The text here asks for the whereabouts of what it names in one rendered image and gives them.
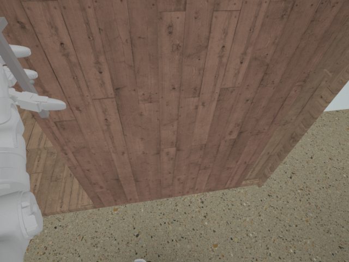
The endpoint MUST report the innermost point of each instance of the left robot upper arm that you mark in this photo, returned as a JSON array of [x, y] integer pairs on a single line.
[[20, 220]]

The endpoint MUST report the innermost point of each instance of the wardrobe door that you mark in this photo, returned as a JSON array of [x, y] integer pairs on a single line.
[[311, 91], [166, 98]]

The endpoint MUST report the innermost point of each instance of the left robot hand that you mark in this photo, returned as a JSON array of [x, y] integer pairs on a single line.
[[26, 100]]

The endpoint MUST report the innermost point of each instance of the left robot forearm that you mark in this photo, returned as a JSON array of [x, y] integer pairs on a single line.
[[13, 175]]

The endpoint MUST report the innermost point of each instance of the handle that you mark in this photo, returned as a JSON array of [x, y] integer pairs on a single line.
[[15, 67], [340, 71]]

